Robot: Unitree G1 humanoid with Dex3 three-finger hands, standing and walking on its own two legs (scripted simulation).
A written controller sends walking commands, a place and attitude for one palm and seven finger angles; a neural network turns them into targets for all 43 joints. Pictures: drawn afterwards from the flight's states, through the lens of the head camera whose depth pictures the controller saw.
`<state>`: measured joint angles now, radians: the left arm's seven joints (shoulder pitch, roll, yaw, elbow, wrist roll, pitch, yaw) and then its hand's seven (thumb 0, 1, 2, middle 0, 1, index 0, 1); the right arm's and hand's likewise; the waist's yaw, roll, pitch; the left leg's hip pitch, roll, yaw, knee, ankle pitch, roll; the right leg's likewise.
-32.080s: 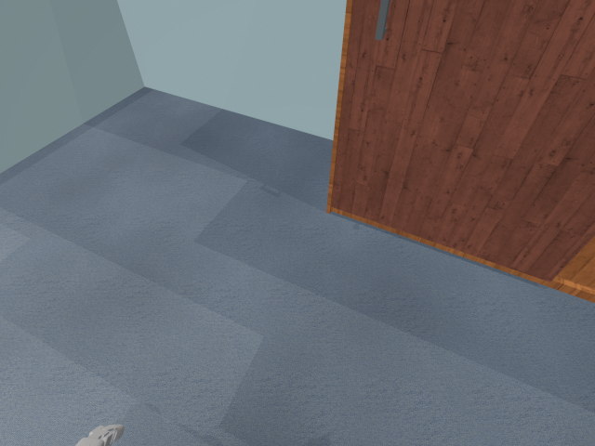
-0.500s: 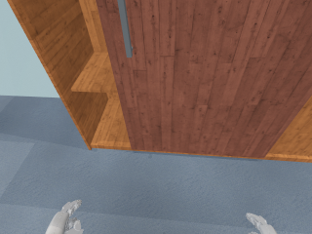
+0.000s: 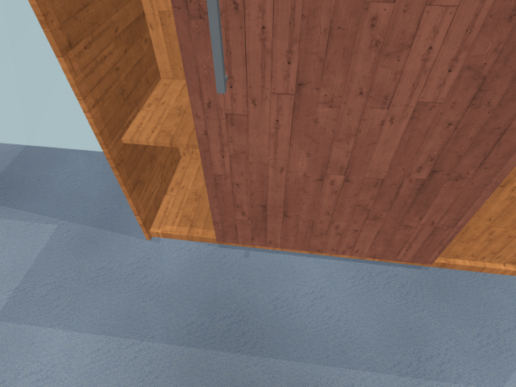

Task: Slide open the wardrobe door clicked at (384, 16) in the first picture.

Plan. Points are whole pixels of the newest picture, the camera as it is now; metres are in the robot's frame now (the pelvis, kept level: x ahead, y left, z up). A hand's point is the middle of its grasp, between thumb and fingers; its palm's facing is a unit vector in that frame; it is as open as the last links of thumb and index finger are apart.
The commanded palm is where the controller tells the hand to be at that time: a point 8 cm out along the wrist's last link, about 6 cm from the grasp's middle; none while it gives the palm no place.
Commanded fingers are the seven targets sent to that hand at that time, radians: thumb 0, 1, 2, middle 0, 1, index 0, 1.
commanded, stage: let the arm hang, fingers relaxed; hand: left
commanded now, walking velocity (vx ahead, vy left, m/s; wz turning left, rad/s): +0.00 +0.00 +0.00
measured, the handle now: (219, 41) +0.77 +0.13 +0.17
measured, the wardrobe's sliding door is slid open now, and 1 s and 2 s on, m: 0.32 0.32 0.32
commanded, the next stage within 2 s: look to check the result in 0.40 s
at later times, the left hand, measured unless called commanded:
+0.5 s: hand out of the picture +0.12 +0.23 -0.15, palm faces -0.03 -0.95 -0.30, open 7.4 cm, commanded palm none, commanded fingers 0.00 0.90 0.90 -0.20 -0.30 -0.20 -0.30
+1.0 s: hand out of the picture +0.13 +0.23 -0.15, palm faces -0.02 -0.94 -0.34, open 7.4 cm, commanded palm none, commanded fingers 0.00 0.90 0.90 -0.20 -0.30 -0.20 -0.30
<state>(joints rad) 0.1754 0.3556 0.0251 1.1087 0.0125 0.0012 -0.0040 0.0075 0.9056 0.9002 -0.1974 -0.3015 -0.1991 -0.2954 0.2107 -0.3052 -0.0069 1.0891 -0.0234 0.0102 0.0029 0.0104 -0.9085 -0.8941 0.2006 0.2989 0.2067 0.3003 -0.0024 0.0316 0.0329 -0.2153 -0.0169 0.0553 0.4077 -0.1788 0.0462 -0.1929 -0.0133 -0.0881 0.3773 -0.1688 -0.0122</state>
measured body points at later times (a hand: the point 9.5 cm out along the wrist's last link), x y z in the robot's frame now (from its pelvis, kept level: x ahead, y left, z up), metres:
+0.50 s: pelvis +0.04 +0.00 +0.01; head +0.05 +0.00 +0.46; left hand +0.12 +0.28 -0.13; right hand +0.12 -0.30 -0.13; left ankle +0.03 +0.09 -0.74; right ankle +0.02 -0.11 -0.74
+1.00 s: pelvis +0.05 -0.01 +0.01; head +0.07 -0.02 +0.46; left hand +0.14 +0.28 -0.13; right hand +0.13 -0.30 -0.13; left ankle +0.03 +0.09 -0.74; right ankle +0.02 -0.11 -0.74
